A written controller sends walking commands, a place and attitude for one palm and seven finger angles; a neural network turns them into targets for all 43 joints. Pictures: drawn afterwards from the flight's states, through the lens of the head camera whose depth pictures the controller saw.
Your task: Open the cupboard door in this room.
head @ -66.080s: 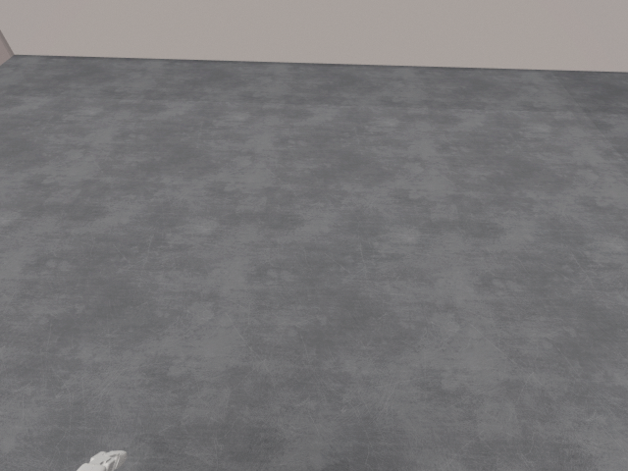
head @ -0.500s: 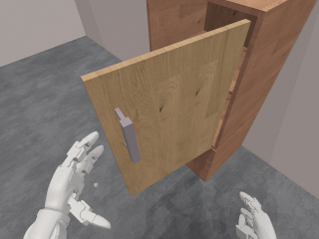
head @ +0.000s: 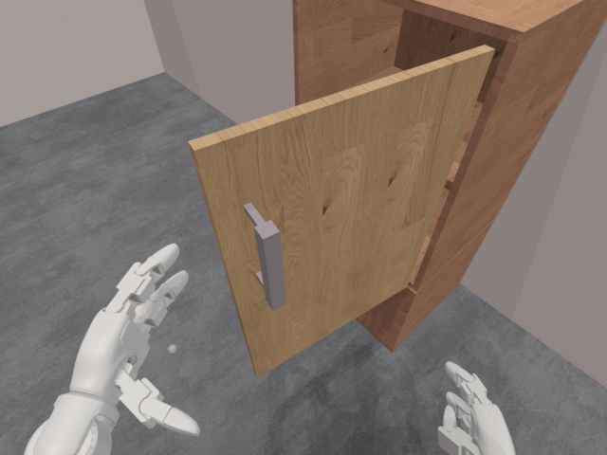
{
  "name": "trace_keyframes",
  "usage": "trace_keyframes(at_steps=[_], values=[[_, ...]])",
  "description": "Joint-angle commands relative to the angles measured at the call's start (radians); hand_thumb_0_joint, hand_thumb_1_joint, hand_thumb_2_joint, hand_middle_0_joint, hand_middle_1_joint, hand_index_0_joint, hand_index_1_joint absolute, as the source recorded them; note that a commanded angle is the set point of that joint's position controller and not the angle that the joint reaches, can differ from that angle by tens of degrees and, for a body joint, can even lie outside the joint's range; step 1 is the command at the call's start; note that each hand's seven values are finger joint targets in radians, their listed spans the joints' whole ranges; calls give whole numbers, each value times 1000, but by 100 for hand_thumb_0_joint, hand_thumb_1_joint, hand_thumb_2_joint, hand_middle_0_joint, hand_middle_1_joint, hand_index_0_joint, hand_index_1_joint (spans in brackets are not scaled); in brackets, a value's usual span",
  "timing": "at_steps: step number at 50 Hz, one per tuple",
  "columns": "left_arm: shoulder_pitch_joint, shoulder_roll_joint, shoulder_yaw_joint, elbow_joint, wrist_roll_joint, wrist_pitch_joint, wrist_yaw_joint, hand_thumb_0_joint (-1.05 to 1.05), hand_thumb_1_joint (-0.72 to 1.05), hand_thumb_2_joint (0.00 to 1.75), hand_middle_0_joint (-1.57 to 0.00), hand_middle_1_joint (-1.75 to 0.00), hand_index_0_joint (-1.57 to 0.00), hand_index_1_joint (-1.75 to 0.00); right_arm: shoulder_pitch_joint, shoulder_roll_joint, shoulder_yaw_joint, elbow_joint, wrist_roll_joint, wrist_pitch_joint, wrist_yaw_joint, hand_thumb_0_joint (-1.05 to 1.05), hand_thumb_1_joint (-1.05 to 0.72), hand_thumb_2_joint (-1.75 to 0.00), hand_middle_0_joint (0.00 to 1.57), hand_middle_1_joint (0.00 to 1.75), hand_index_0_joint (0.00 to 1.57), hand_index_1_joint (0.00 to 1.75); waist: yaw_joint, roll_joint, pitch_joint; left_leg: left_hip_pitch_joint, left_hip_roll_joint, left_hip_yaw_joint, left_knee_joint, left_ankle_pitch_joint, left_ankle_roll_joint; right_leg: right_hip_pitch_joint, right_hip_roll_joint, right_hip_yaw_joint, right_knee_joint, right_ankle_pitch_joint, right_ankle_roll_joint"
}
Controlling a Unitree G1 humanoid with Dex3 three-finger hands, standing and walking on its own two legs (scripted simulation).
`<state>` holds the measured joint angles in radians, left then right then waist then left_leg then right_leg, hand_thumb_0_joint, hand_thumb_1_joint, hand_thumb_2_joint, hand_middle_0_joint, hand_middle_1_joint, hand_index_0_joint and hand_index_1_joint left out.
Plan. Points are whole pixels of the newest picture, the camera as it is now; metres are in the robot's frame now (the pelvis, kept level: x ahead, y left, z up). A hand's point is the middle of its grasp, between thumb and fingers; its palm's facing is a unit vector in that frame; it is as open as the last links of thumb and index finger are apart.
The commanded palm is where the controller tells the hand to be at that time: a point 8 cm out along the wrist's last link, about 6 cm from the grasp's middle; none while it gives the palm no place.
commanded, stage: draw the hand back to the body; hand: left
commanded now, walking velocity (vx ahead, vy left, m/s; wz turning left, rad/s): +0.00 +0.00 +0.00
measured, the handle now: (264, 259) +0.34 +0.08 +0.10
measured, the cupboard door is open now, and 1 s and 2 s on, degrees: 80 80 80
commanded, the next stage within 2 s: step back with the hand held close in 1.38 s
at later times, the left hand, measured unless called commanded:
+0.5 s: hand (105, 326) +0.21 +0.22 +0.14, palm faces +0.27 -0.91 -0.30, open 14.9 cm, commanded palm +0.17 +0.27 +0.16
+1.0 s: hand (52, 281) +0.23 +0.26 +0.19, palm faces +0.43 -0.80 -0.41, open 9.1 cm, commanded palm +0.18 +0.30 +0.21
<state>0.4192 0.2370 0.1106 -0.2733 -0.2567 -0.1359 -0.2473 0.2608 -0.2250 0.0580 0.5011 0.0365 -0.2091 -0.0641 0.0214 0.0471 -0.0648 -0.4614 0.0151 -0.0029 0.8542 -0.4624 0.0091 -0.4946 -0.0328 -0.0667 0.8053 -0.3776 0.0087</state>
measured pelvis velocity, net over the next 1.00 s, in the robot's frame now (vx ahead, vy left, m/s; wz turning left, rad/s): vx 0.03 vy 0.00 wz -0.03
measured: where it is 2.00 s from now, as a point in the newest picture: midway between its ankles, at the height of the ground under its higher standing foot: outside the picture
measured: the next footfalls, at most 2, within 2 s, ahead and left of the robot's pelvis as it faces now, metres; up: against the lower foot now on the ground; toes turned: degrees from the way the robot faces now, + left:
none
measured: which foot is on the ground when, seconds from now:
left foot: down 0.00-1.00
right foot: down 0.00-1.00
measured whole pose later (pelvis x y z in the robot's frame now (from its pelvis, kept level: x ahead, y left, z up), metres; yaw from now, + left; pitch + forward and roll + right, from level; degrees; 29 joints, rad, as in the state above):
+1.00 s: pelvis +0.03 +0.00 +0.04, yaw -1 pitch -4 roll -1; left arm 0.46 0.33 0.32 -0.40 -0.04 -0.06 0.11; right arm 0.18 -0.22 0.02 0.64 -0.01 -0.12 -0.07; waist 0.08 0.07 0.02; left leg -0.04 0.01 0.03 0.41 -0.30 0.01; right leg -0.10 -0.02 -0.04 0.40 -0.23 0.02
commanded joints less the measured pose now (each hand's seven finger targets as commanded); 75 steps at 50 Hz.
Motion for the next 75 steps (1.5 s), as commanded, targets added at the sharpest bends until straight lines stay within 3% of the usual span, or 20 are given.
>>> trace_keyframes(at_steps=[1,5,7,10,15,16,17,18,20,26,34,39,47,50,54,61,67,73,74,75], values=[[-70,118,95,-232,-24,-32,-2,0,-50,30,-15,-30,-15,-30,-109,-125,-46,-167,5,-66,-11,0,-90,-90,20,30,20,30,3,-27,-94,15,-16,-38,-191,211,-4,129,43,-12,-134,153,-28],[-51,133,123,-265,-34,-5,-21,0,-50,30,-15,-30,-15,-30,-108,-125,-44,-165,7,-75,-11,0,-90,-90,20,30,20,30,11,-2,-102,43,-16,-37,-207,252,-7,155,43,-20,-141,202,-26],[-59,134,130,-267,-41,6,-26,0,-50,30,-15,-30,-15,-30,-117,-129,-42,-159,8,-79,-12,0,-90,-90,20,30,20,30,8,-25,-82,47,-15,-42,-216,241,-5,154,45,-21,-156,188,-25],[-76,162,166,-290,-49,16,-36,0,-50,30,-15,-30,-15,-30,-115,-130,-42,-151,9,-88,-18,0,-90,-90,20,30,20,30,14,16,-96,76,-17,-40,-228,248,-6,169,46,-19,-171,192,-26],[-102,180,200,-269,-70,41,-62,0,-32,37,-16,-30,-16,-30,-123,-133,-37,-135,11,-98,-25,0,-90,-90,20,30,20,30,11,6,-80,103,-19,-39,-247,262,-4,196,46,-19,-207,213,-24],[-124,323,256,-362,96,29,129,0,-29,39,-16,-30,-16,-30,-124,-118,-52,-128,-12,-82,-45,0,-90,-90,20,30,20,30,58,-12,-69,87,-8,-19,-297,228,-2,256,35,28,-259,172,-34],[-48,191,174,-348,114,44,205,0,-26,40,-16,-30,-16,-30,-127,-100,-43,-128,-24,-79,-50,0,-90,-90,20,30,20,30,32,-8,-3,90,-13,-13,-315,213,-5,244,29,26,-286,161,-34],[9,153,140,-320,142,52,255,0,-22,42,-16,-30,-16,-30,-116,-97,-39,-111,-25,-66,-46,0,-90,-90,20,30,20,30,31,5,22,99,-8,-14,-328,227,-5,258,24,16,-292,165,-33],[5,167,139,-358,176,50,312,0,-15,45,-16,-30,-16,-30,-124,-103,-42,-101,-29,-47,-41,0,-90,-90,20,30,20,30,31,39,-5,151,-2,-13,-354,273,-5,291,23,14,-303,197,-33],[-26,221,184,-332,222,30,379,0,6,54,-17,-30,-17,-30,-154,-110,-50,-59,-41,-25,-44,0,-90,-90,20,30,20,30,35,5,-1,240,3,3,-419,346,2,369,19,16,-367,256,-32],[3,223,227,-350,227,15,385,0,34,66,-18,-30,-18,-30,-175,-103,-59,-35,-46,-3,-31,0,-90,-90,20,30,20,30,46,28,-30,329,11,13,-462,531,-2,449,20,17,-395,381,-26],[0,237,266,-342,223,14,382,0,51,74,-19,-30,-19,-30,-179,-102,-65,-27,-47,16,-20,0,-90,-90,20,30,20,30,49,5,-18,354,16,16,-471,613,-5,466,23,16,-409,435,-23],[-38,278,337,-347,216,6,383,0,80,86,-20,-30,-20,-30,-190,-101,-73,-21,-46,33,-13,0,-90,-90,20,30,20,30,54,31,-14,374,17,24,-483,628,-8,476,23,22,-426,449,-22],[-51,284,357,-329,211,5,383,0,90,90,-20,-30,-20,-30,-192,-100,-77,-17,-43,41,-13,0,-90,-90,20,30,20,30,53,4,-8,380,18,30,-486,597,-4,468,27,23,-436,437,-20],[-44,252,321,-297,208,3,376,0,90,90,-20,-30,-20,-30,-199,-103,-80,-17,-41,46,-10,0,-90,-90,20,30,20,30,49,-2,26,372,16,34,-500,523,2,451,27,26,-453,392,-18],[-68,299,354,-326,216,-11,384,0,90,90,-20,-30,-20,-30,-211,-104,-80,-12,-44,33,-15,0,-90,-90,20,30,20,30,57,18,11,366,8,31,-504,470,3,467,27,33,-460,365,-24],[-71,283,343,-322,215,-20,384,0,90,90,-20,-30,-20,-30,-211,-98,-81,-5,-43,21,-17,0,-90,-90,20,30,20,30,53,31,26,369,5,35,-508,441,4,454,28,37,-472,342,-23],[-56,270,335,-288,211,-25,380,0,90,90,-20,-30,-20,-30,-213,-98,-82,-1,-41,16,-17,0,-90,-90,20,30,20,30,53,1,53,359,7,35,-516,388,7,437,29,40,-486,291,-21],[-67,271,334,-295,211,-28,380,0,90,90,-20,-30,-20,-30,-212,-99,-83,-2,-41,16,-16,0,-90,-90,20,30,20,30,51,-9,51,360,5,34,-516,382,7,436,31,41,-490,283,-21],[-156,296,340,-383,214,-40,382,0,90,90,-20,-30,-20,-30,-223,-101,-82,-6,-41,9,-16,0,-90,-90,20,30,20,30,49,32,12,373,2,30,-515,376,7,448,28,45,-488,278,-22]])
